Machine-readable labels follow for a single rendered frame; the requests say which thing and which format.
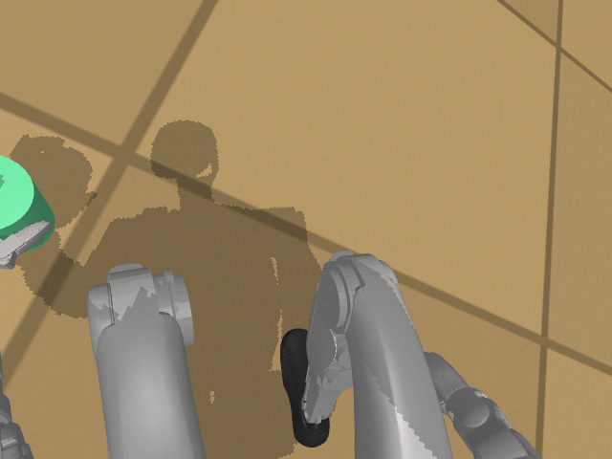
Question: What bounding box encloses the bottle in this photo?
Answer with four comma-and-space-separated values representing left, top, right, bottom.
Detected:
0, 155, 55, 251

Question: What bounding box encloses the right robot foot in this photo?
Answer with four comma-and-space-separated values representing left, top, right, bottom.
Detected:
280, 329, 330, 448

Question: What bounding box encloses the left robot arm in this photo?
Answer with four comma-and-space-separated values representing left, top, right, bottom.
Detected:
0, 353, 34, 459

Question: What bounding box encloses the right robot arm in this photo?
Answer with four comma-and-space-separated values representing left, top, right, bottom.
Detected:
446, 387, 542, 459

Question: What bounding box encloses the left robot hand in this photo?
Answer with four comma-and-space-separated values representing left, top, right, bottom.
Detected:
0, 221, 52, 270

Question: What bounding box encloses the right robot hand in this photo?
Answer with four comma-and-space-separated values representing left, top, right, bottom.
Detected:
422, 345, 469, 415

